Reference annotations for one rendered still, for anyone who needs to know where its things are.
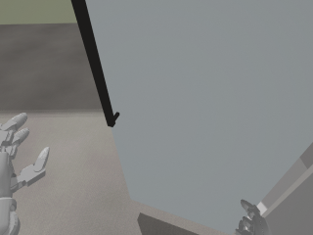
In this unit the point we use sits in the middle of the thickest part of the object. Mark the robot left hand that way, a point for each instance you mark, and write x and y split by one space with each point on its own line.
9 144

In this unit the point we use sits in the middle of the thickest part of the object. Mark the handle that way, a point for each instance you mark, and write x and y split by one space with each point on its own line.
88 38

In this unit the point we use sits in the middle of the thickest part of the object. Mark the left robot forearm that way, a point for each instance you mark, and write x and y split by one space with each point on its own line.
9 221

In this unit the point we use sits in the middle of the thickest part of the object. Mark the fridge door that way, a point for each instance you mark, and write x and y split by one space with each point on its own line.
215 99

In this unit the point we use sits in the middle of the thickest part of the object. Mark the robot right hand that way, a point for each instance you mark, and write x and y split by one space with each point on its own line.
258 225

